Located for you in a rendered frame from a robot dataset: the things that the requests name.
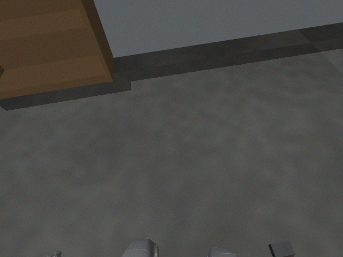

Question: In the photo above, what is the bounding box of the small box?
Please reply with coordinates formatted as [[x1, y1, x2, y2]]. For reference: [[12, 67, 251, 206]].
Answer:
[[269, 240, 295, 257]]

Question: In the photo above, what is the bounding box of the bookshelf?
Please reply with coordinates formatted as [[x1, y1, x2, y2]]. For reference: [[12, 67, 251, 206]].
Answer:
[[0, 0, 114, 99]]

